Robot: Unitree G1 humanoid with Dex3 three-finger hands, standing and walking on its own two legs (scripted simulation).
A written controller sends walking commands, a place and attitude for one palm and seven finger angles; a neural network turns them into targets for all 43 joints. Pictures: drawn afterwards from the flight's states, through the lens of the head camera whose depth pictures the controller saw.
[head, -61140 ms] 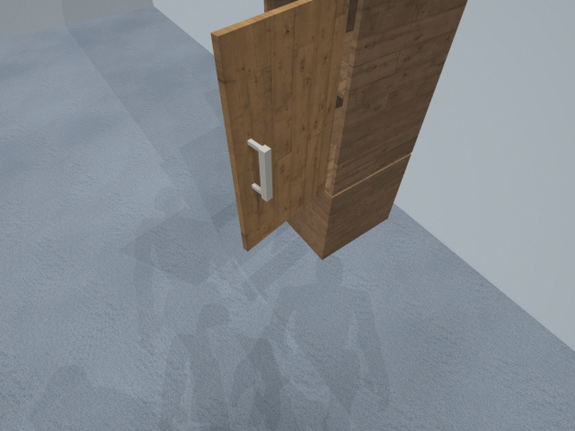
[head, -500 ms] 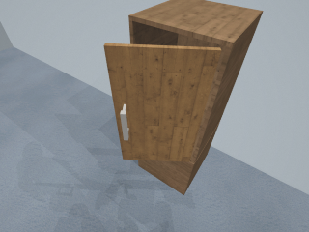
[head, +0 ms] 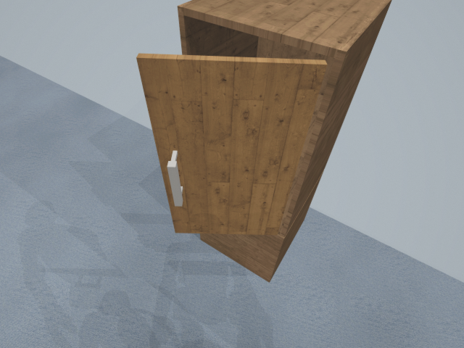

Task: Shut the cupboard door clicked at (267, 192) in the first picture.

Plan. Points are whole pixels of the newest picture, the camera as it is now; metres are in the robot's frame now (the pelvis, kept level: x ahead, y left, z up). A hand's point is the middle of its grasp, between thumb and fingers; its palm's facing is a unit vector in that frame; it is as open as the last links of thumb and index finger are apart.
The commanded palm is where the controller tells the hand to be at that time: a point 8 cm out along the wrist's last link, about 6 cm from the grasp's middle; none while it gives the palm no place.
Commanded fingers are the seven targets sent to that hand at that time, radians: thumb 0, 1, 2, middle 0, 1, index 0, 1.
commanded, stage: shuffle to correct the standing spot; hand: left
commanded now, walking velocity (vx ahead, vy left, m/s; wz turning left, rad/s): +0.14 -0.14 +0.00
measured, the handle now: (176, 179) +0.50 +0.17 -0.05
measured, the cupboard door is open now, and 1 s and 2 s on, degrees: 32 32 32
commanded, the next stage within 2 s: come to a stop and stand still in 0.06 s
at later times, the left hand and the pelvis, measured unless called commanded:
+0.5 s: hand out of the picture +0.05 +0.15 -0.18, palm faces +0.03 -0.98 -0.19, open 7.3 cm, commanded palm none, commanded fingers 0.00 0.90 0.90 -0.20 -0.30 -0.20 -0.30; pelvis +0.04 -0.02 +0.00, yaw +0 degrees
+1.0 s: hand out of the picture +0.04 +0.17 -0.17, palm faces +0.05 -0.98 -0.20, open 7.3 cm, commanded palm none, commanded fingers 0.00 0.90 0.90 -0.20 -0.30 -0.20 -0.30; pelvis +0.00 -0.01 +0.00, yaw +2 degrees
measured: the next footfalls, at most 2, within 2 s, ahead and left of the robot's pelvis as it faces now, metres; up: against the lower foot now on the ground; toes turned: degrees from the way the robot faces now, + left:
none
